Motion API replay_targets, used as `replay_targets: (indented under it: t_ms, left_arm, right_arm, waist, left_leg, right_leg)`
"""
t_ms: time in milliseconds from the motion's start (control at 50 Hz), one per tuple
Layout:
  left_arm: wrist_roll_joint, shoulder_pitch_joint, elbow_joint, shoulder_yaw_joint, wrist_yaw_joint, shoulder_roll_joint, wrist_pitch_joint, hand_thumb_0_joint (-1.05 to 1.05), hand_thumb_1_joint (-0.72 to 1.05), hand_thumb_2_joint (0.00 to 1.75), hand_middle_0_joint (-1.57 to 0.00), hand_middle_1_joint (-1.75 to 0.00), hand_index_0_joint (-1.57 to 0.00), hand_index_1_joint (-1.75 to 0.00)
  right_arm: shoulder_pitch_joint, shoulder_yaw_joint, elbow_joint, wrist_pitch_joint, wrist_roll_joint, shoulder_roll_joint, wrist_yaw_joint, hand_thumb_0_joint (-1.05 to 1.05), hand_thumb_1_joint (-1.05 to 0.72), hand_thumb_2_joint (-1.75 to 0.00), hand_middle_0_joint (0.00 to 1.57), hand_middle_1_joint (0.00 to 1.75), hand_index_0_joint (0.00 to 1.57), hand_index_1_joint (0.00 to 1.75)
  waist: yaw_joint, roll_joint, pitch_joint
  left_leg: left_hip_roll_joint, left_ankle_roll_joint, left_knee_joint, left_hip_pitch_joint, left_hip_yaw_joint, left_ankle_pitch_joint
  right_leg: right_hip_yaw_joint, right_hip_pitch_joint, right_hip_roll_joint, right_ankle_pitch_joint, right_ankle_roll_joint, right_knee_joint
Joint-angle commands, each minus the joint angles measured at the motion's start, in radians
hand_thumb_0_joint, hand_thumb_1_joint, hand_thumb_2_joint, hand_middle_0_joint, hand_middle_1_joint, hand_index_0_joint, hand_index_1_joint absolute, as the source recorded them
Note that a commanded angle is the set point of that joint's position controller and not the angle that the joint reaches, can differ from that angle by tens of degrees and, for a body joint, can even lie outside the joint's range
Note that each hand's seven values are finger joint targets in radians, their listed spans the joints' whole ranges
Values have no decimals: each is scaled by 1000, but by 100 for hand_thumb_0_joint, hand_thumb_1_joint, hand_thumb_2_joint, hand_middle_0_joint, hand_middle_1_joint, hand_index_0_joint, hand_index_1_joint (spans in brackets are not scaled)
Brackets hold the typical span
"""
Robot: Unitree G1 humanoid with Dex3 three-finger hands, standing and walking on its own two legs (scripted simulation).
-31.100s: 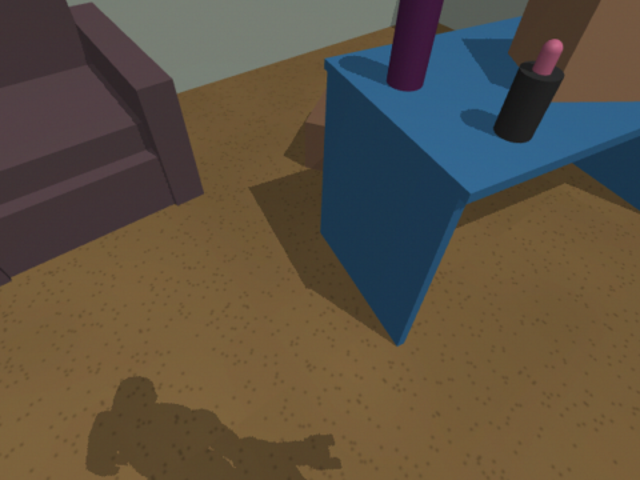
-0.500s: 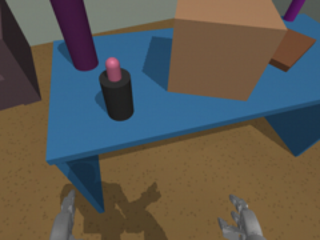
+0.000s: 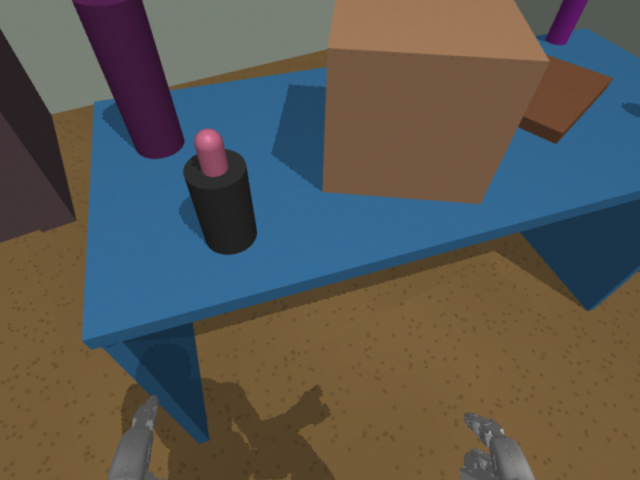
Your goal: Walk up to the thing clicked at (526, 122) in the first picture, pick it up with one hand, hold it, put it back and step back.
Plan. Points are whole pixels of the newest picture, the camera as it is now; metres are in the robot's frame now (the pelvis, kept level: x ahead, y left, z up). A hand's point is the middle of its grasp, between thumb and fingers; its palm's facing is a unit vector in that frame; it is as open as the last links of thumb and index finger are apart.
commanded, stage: home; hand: left
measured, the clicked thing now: (220, 189) +0.49 +0.14 +0.07
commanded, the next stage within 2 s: stand in 1.62 s
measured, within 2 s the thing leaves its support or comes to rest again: neither
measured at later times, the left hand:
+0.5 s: hand out of the picture +0.01 +0.25 -0.14, palm faces -0.03 -0.92 -0.38, open 17.4 cm
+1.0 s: hand out of the picture +0.03 +0.25 -0.14, palm faces -0.01 -0.93 -0.36, open 17.4 cm
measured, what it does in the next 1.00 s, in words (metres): stands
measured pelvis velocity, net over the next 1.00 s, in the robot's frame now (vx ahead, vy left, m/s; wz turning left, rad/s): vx -0.02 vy -0.01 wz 0.01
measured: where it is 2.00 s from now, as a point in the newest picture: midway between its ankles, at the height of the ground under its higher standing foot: outside the picture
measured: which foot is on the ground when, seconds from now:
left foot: down 0.00-1.00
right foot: down 0.00-1.00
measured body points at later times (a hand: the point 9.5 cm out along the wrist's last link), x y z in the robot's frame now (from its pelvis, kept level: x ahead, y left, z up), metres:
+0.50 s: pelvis -0.03 -0.01 +0.01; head -0.03 -0.02 +0.46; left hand +0.01 +0.30 -0.12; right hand +0.03 -0.31 -0.13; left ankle -0.03 +0.12 -0.74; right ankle +0.00 -0.13 -0.74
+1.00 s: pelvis -0.02 -0.01 +0.01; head -0.03 -0.02 +0.46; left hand +0.03 +0.29 -0.12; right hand +0.04 -0.31 -0.13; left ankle -0.03 +0.12 -0.74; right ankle +0.00 -0.13 -0.74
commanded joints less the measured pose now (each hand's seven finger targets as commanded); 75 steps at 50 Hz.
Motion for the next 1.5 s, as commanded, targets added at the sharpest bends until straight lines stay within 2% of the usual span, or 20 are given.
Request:
replay_targets:
  t_ms: [0, 40, 100, 220, 280, 400, 480, 500, 600, 700, 720, 740, 760, 960, 1040, 1100, 1180, 1320, 1440, 1480]
  left_arm:
    - [5, -4, 31, 71, -18, 257, -5, 0, -54, 6, -5, -5, -5, -5]
    - [1, -27, 88, 54, -25, 262, -3, 0, -54, 6, -5, -5, -5, -5]
    - [3, -55, 163, 47, -33, 293, 1, 0, -53, 7, -5, -5, -5, -5]
    - [-4, -83, 280, 39, -39, 339, 8, 0, -52, 7, -5, -5, -5, -6]
    - [-6, -81, 334, 32, -41, 358, 14, 0, -54, 6, -5, -5, -5, -5]
    - [-8, -82, 402, 31, -45, 397, 24, 0, -56, 5, -5, -5, -5, -5]
    - [-10, -72, 425, 30, -48, 399, 25, 0, -55, 5, -5, -5, -5, -5]
    - [-13, -73, 430, 32, -48, 394, 25, 0, -55, 5, -5, -5, -5, -5]
    - [-18, -66, 453, 33, -49, 375, 25, 0, -56, 5, -5, -5, -5, -5]
    - [-19, -79, 467, 34, -49, 370, 32, 0, -55, 5, -5, -5, -5, -5]
    - [-19, -76, 469, 34, -51, 368, 35, 0, -56, 5, -5, -5, -5, -5]
    - [-17, -76, 469, 33, -50, 370, 35, 0, -55, 5, -5, -5, -5, -5]
    - [-19, -78, 472, 34, -51, 368, 34, 0, -57, 4, -5, -5, -5, -5]
    - [-19, -105, 466, 35, -52, 362, 29, 0, -55, 6, -5, -5, -5, -5]
    - [-20, -113, 465, 36, -52, 367, 30, 0, -55, 6, -5, -5, -5, -5]
    - [-20, -114, 466, 35, -49, 365, 29, 0, -54, 6, -5, -5, -5, -5]
    - [-23, -118, 467, 34, -49, 360, 30, 0, -55, 5, -5, -5, -5, -5]
    - [-20, -125, 471, 38, -48, 363, 33, 0, -55, 6, -5, -5, -5, -5]
    - [-21, -127, 469, 43, -50, 365, 32, 0, -57, 4, -5, -5, -5, -5]
    - [-21, -133, 464, 44, -49, 362, 29, 0, -57, 5, -5, -5, -5, -5]
  right_arm:
    - [25, -76, -15, 0, -6, -236, 8, 0, -89, -90, 20, 30, 20, 30]
    - [-25, -69, 20, 7, -5, -242, 17, 0, -89, -90, 20, 30, 20, 30]
    - [-39, -61, 75, 11, -8, -249, 24, 0, -89, -90, 20, 30, 20, 30]
    - [-47, -53, 178, 16, -4, -283, 30, 0, -89, -90, 20, 30, 20, 30]
    - [-55, -45, 223, 21, -3, -295, 32, 0, -89, -90, 20, 30, 20, 30]
    - [-29, -40, 283, 28, -2, -316, 35, 0, -89, -90, 20, 30, 20, 30]
    - [-21, -37, 303, 24, -2, -326, 34, 0, -89, -90, 20, 30, 20, 30]
    - [-24, -36, 305, 21, -4, -326, 33, 0, -89, -90, 20, 30, 20, 30]
    - [-32, -26, 318, 12, -1, -323, 24, 0, -89, -90, 20, 30, 20, 30]
    - [-26, -22, 331, 14, 4, -325, 19, 0, -89, -90, 20, 30, 20, 30]
    - [-30, -21, 334, 16, 3, -324, 18, 0, -90, -90, 20, 30, 20, 30]
    - [-38, -24, 329, 17, 6, -328, 19, 0, -89, -90, 20, 30, 20, 30]
    - [-32, -25, 333, 20, 6, -331, 20, 0, -90, -90, 20, 30, 20, 30]
    - [-58, -24, 326, 13, 7, -325, 19, 0, -90, -90, 20, 30, 20, 30]
    - [-63, -22, 332, 14, 9, -324, 18, 0, -90, -90, 20, 30, 20, 30]
    - [-69, -24, 332, 14, 12, -328, 16, 0, -90, -90, 20, 30, 20, 30]
    - [-71, -24, 339, 15, 10, -336, 14, 0, -90, -90, 20, 30, 20, 30]
    - [-83, -25, 343, 23, 9, -328, 15, 0, -90, -90, 20, 30, 20, 30]
    - [-89, -24, 342, 19, 9, -327, 15, 0, -90, -90, 20, 30, 20, 30]
    - [-82, -27, 339, 17, 9, -336, 14, 0, -90, -90, 20, 30, 20, 30]
  waist:
    - [-11, 14, -195]
    - [0, -15, -126]
    - [-3, -23, -43]
    - [-5, -8, -49]
    - [-1, -12, -3]
    - [0, -40, 5]
    - [7, -17, 5]
    - [8, -4, -19]
    - [17, 18, -20]
    - [11, 16, 6]
    - [15, 15, 27]
    - [16, -11, 24]
    - [14, -11, 33]
    - [8, -4, -29]
    - [7, -12, -28]
    - [4, -16, -66]
    - [5, -6, -81]
    - [3, -12, -14]
    - [6, -9, -29]
    - [3, -7, -63]
  left_leg:
    - [88, 28, -50, 86, -72, 488]
    - [79, 30, -70, 46, -75, 340]
    - [80, 29, -122, 27, -90, 241]
    - [82, 27, -171, 60, -101, 211]
    - [77, 26, -198, 45, -106, 132]
    - [71, 29, -211, 63, -108, 61]
    - [75, 33, -228, 43, -115, 37]
    - [85, 36, -233, 54, -118, 74]
    - [97, 32, -252, 39, -125, 140]
    - [98, 30, -263, 40, -125, 111]
    - [95, 28, -275, 27, -126, 60]
    - [94, 29, -264, 34, -125, 84]
    - [87, 30, -264, 21, -121, 50]
    - [100, 27, -249, 80, -113, 178]
    - [102, 25, -252, 91, -112, 189]
    - [109, 23, -236, 124, -107, 282]
    - [112, 21, -229, 136, -99, 324]
    - [105, 16, -254, 107, -102, 203]
    - [110, 20, -260, 118, -103, 229]
    - [115, 21, -248, 132, -100, 281]
  right_leg:
    - [41, 104, -81, 415, -62, 26]
    - [43, 80, -84, 324, -53, -32]
    - [60, 47, -85, 221, -53, -85]
    - [80, 87, -95, 190, -56, -140]
    - [90, 65, -96, 94, -54, -189]
    - [128, 31, -104, -110, -53, -271]
    - [124, 47, -95, -94, -49, -265]
    - [120, 76, -96, -23, -51, -242]
    - [102, 124, -91, 118, -42, -207]
    - [98, 108, -88, 90, -41, -212]
    - [97, 85, -84, 48, -40, -217]
    - [96, 87, -84, 35, -42, -227]
    - [106, 76, -86, -3, -39, -242]
    - [101, 123, -97, 149, -41, -226]
    - [99, 123, -98, 170, -40, -224]
    - [92, 160, -104, 285, -40, -209]
    - [91, 182, -106, 342, -40, -205]
    - [93, 138, -99, 198, -35, -243]
    - [94, 149, -101, 222, -36, -236]
    - [92, 178, -105, 284, -37, -226]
